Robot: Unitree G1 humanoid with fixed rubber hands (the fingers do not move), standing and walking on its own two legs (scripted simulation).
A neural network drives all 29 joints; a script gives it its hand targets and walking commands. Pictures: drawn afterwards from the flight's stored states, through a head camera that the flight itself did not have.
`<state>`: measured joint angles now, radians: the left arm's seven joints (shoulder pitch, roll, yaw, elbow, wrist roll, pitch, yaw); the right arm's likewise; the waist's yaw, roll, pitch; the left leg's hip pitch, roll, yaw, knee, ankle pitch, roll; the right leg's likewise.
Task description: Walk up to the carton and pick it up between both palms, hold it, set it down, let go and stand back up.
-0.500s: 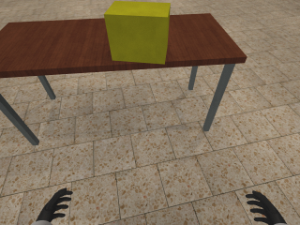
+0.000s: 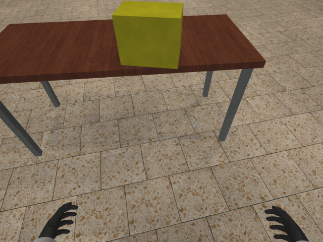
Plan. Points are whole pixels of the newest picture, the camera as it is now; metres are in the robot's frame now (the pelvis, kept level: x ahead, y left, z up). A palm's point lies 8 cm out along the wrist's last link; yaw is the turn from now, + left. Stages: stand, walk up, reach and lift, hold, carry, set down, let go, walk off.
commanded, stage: stand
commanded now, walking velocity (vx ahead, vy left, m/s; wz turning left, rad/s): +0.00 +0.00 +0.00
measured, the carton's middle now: (150, 35) +0.96 +0.07 +0.06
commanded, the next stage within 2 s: walk up in 0.16 s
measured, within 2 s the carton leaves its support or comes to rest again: neither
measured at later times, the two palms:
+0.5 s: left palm out of the picture +0.14 +0.31 -0.06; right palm (295, 234) +0.16 -0.29 -0.05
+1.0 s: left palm (50, 196) +0.26 +0.34 -0.08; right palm (292, 235) +0.16 -0.28 -0.05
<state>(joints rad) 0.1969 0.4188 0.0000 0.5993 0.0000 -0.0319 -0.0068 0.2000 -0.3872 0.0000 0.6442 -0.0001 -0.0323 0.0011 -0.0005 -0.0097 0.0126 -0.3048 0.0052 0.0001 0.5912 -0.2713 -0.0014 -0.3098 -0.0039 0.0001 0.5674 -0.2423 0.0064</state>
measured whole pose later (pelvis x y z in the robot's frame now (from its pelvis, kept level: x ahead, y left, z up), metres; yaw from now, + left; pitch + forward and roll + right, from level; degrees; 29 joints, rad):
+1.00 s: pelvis +0.12 +0.04 +0.00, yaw +4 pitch -3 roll -1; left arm 0.24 0.46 0.00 0.60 0.00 0.01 -0.03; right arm 0.46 -0.44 -0.01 0.65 0.00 -0.04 -0.01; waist -0.08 -0.07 0.02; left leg -0.11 -0.02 -0.04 0.57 -0.41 0.04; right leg -0.44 -0.03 0.00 0.81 -0.34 0.01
